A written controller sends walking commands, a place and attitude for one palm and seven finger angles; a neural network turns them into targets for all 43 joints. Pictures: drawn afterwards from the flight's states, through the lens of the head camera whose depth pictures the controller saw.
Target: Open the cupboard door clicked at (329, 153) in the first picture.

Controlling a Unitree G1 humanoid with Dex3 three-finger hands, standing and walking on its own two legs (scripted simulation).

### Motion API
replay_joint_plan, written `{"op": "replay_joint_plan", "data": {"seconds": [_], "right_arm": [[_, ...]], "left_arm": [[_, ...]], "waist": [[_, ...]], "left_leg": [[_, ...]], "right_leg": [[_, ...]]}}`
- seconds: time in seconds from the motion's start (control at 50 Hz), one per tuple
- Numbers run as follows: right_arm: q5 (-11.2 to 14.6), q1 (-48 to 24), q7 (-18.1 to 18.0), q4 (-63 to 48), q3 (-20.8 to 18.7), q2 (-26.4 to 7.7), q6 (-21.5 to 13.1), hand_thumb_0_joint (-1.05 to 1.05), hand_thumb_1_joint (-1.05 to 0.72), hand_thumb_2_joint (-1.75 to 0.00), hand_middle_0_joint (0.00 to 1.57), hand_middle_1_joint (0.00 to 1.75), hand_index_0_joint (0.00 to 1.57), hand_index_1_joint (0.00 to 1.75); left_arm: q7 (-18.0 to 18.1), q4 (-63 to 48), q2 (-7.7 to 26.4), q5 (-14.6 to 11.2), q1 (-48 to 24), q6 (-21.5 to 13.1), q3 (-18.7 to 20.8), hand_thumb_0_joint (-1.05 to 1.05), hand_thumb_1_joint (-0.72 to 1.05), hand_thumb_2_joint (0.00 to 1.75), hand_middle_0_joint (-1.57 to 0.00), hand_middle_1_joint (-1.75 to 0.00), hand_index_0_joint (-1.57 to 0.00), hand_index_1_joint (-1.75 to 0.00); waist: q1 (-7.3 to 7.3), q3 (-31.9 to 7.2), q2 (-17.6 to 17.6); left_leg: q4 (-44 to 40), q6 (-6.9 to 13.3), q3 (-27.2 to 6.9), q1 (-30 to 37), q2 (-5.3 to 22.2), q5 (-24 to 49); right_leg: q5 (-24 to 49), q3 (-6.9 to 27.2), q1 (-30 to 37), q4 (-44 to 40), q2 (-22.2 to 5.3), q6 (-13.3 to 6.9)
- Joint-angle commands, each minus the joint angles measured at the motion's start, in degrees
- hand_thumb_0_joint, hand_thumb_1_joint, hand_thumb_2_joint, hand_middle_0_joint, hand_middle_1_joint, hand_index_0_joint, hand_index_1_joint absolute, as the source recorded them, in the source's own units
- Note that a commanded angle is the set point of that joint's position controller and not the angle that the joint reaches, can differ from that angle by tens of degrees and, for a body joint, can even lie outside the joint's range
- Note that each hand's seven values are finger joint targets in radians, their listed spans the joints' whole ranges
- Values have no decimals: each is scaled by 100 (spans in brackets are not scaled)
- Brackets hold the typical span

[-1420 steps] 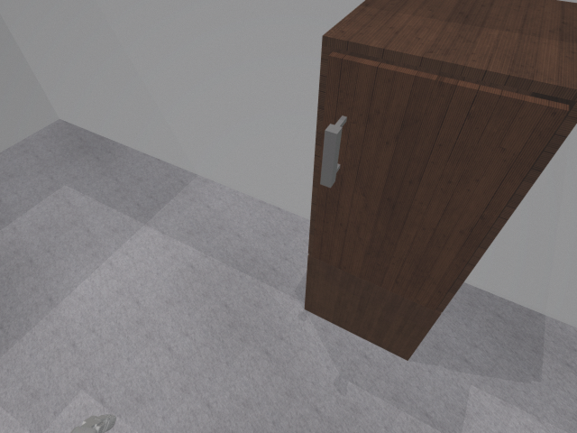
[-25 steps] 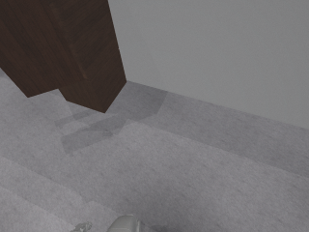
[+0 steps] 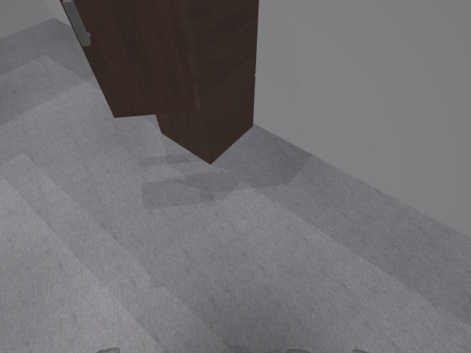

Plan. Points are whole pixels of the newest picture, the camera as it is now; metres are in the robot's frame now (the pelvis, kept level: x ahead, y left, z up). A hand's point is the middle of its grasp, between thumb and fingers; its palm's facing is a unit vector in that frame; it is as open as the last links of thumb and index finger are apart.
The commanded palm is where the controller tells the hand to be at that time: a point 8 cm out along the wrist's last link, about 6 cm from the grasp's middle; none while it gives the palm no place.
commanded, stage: turn to face it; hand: left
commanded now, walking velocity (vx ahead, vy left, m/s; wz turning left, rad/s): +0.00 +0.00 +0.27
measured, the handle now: (79, 20) +0.99 +0.57 +0.05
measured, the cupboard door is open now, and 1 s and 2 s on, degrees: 46 46 46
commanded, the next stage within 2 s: take the last steps up to it in 0.14 s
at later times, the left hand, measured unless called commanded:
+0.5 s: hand out of the picture -0.04 +0.18 -0.18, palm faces +0.30 -0.93 -0.20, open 7.3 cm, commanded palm none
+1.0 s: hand (129, 296) +0.23 +0.25 -0.16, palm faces +0.19 -0.96 -0.19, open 7.4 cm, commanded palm none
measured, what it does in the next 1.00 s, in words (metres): walks ahead: right foot, then left foot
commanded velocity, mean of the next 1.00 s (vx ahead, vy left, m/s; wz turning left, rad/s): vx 0.23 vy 0.09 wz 0.14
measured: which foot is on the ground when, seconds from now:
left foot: down 0.00-0.06, up 0.08-0.50, down 0.52-1.00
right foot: up 0.00-0.04, down 0.06-0.52, up 0.54-0.98, down 1.00-1.00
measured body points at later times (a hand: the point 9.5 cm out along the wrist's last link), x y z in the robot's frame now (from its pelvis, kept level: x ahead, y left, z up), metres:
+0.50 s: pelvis +0.02 +0.00 +0.00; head +0.04 +0.02 +0.45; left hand -0.05 +0.23 -0.16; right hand +0.15 -0.22 -0.14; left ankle -0.01 +0.10 -0.73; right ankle +0.00 -0.12 -0.73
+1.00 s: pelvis +0.15 +0.06 -0.01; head +0.19 +0.04 +0.44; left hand +0.22 +0.30 -0.14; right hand +0.08 -0.16 -0.17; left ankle +0.00 +0.11 -0.73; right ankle +0.24 -0.02 -0.74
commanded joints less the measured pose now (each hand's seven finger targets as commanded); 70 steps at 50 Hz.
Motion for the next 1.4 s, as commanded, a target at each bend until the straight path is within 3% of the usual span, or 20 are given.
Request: {"op": "replay_joint_plan", "data": {"seconds": [0.0,0.04,0.06,0.16,0.36,0.42,0.46,0.5,0.54,0.6,0.66,0.88,0.94,0.96,0.98,1.0,1.02,1.06,1.12,1.38], "right_arm": [[42,-95,-55,-339,-312,-947,-80,0,-90,-90,20,30,20,30],[99,-44,7,-490,-239,-424,-71,0,-90,-90,20,30,20,30],[55,-172,-19,-426,-282,-591,0,0,-90,-90,20,30,20,30],[73,82,42,31,-236,-380,79,0,-90,-90,20,30,20,30],[62,-353,124,16,-121,-222,-97,0,-90,-90,20,30,20,30],[54,-68,141,65,-101,-207,-161,0,-90,-90,20,30,20,30],[43,639,105,261,-132,-370,-216,0,-90,-90,20,30,20,30],[-70,1752,-14,451,-352,-1269,-233,0,-90,-90,20,30,20,30],[-34,1728,-122,497,-272,-1079,-274,0,-90,-90,20,30,20,30],[-1,1185,-146,346,-96,-580,-457,0,-90,-90,20,30,20,30],[37,1408,-150,511,-45,-484,-562,0,-90,-90,20,30,20,30],[-32,2204,-171,1096,0,-324,-579,0,-90,-90,20,30,20,30],[1,2054,-181,1180,-7,-407,-566,0,-90,-90,20,30,20,30],[60,1935,-170,1151,-16,-407,-587,0,-90,-90,20,30,20,30],[142,1973,-116,991,-35,-278,-616,0,-90,-90,20,30,20,30],[130,2051,-126,893,-56,-195,-590,0,-90,-90,20,30,20,30],[86,1449,-99,807,-98,-277,-524,0,-90,-90,20,30,20,30],[31,1059,-43,734,-86,51,-432,0,-90,-90,20,30,20,30],[-19,1582,22,957,-59,255,-277,0,-90,-90,20,30,20,30],[32,-257,224,196,-55,3,-407,0,-90,-90,20,30,20,30]], "left_arm": [[67,-178,450,-7,819,-220,116,0,90,90,-20,-30,-20,-30],[122,-181,1237,97,915,-295,228,0,90,90,-20,-30,-20,-30],[145,-189,1069,47,845,-336,179,0,90,90,-20,-30,-20,-30],[176,-225,542,25,350,-364,45,0,90,90,-20,-30,-20,-30],[90,365,859,88,1129,-440,232,0,90,90,-20,-30,-20,-30],[53,459,915,84,955,-425,258,0,90,90,-20,-30,-20,-30],[5,413,843,37,607,-376,254,0,90,90,-20,-30,-20,-30],[-85,8,234,1,139,-341,123,0,90,90,-20,-30,-20,-30],[-58,-110,195,67,-505,-341,72,0,90,90,-20,-30,-20,-30],[-130,298,165,83,69,-342,44,0,90,90,-20,-30,-20,-30],[-97,419,90,63,271,-312,-1,0,90,90,-20,-30,-20,-30],[-118,-54,-99,32,-867,-364,-58,0,90,90,-20,-30,-20,-30],[-101,168,14,29,62,-416,16,0,90,90,-20,-30,-20,-30],[-71,415,226,42,900,-478,103,0,90,90,-20,-30,-20,-30],[4,652,772,80,1843,-539,251,0,90,90,-20,-30,-20,-30],[31,773,1084,-14,2022,-526,319,0,90,90,-20,-30,-20,-30],[68,636,910,-47,1566,-504,280,0,90,90,-20,-30,-20,-30],[91,506,289,-28,775,-552,89,0,90,90,-20,-30,-20,-30],[70,578,-64,2,643,-675,-12,0,90,90,-20,-30,-20,-30],[59,1080,463,64,1239,-687,27,0,90,90,-20,-30,-20,-30]], "waist": [[214,-769,385],[281,-705,-1759],[290,-646,-1760],[-45,-452,-1094],[409,-344,-1054],[220,-300,-996],[-192,-345,-500],[-725,-385,1946],[-649,-142,1228],[-163,-4,365],[-44,-147,242],[-234,278,300],[251,-117,94],[610,-524,-145],[899,-1134,-1137],[734,-1368,-1711],[728,-791,-1109],[267,51,-358],[-89,-155,-834],[197,70,-1026]], "left_leg": [[-134,510,-939,-377,844,1154],[2121,-111,99,-1491,-354,-1880],[3040,-86,-332,-1455,-108,-2035],[3718,-253,-119,-1430,114,-855],[1382,-163,445,-1165,192,-1307],[468,-78,667,-341,115,-975],[-547,37,781,1124,-5,-380],[-1687,1081,-2187,2261,1993,-992],[-1977,1384,-2265,1605,2067,-1314],[-1995,1070,-1112,1259,1520,191],[-1911,1135,-567,1451,1347,1689],[-1700,1100,-264,1531,1342,2401],[-617,869,24,1199,1082,3348],[420,662,200,533,822,3177],[2039,367,592,-895,149,1456],[3926,185,454,-1678,-266,-1795],[4510,193,-94,-1967,107,-1528],[4231,137,-248,-1900,538,-427],[3483,-75,57,-1439,649,128],[591,-40,672,-1060,329,165]], "right_leg": [[1269,-136,1595,-2110,77,-48],[2254,2080,1918,-3061,-2171,-1040],[2553,2113,1426,-3111,-2239,-1289],[3455,361,1422,-2760,-1392,-986],[1937,581,2145,-3043,-1982,-1236],[1167,328,1574,-2887,-1917,-1071],[338,-265,490,-2276,-1493,-686],[-1088,-1115,-1608,616,-144,-151],[-654,-114,-2090,1986,-315,-370],[491,-3,-1698,2045,-450,-339],[846,-66,-1533,1712,-397,-248],[985,-379,-856,-522,-122,-412],[1126,-576,765,-1291,231,-589],[1444,-291,2169,-1622,61,-730],[1468,1570,3729,-2048,-1330,-1277],[1610,3397,3813,-2969,-2618,-1905],[895,3377,2874,-3331,-2549,-1871],[825,1808,1376,-3505,-1923,-1313],[1569,490,958,-3696,-1388,-1004],[3356,-44,1889,-3117,-1521,-983]]}}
